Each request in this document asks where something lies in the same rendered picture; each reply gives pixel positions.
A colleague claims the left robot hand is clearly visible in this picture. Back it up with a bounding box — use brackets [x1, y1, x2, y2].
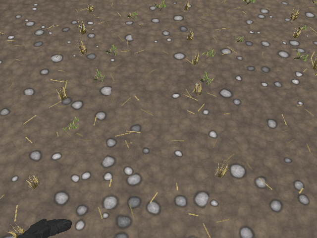
[17, 218, 72, 238]

